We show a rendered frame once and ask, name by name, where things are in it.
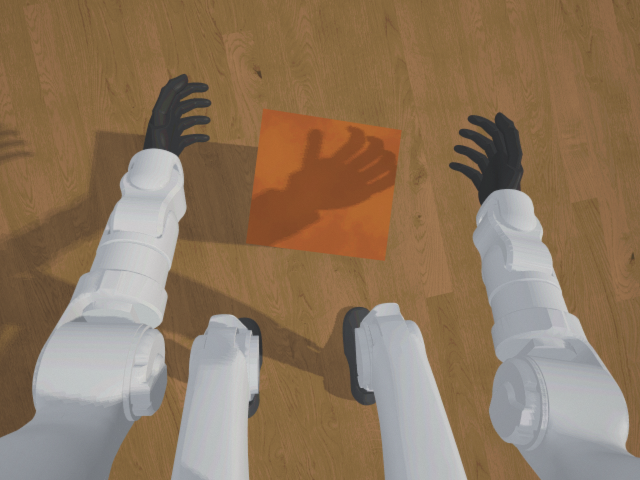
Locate carton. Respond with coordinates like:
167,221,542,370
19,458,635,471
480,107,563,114
246,109,402,261

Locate right robot hand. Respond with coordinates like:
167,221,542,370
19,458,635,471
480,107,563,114
449,112,524,205

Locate left robot hand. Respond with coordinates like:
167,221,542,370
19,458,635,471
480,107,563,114
143,74,211,158

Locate robot left foot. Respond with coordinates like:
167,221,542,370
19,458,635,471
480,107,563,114
238,318,263,418

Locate left robot upper arm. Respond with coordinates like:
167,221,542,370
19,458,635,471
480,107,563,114
0,322,167,480

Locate robot right forearm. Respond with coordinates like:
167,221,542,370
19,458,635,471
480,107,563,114
473,189,629,441

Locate robot left forearm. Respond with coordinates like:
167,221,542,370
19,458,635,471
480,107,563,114
32,149,187,409

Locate right robot upper arm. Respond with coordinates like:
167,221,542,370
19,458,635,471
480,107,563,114
489,355,640,480

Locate left robot shin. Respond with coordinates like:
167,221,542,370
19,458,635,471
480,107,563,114
189,314,255,401

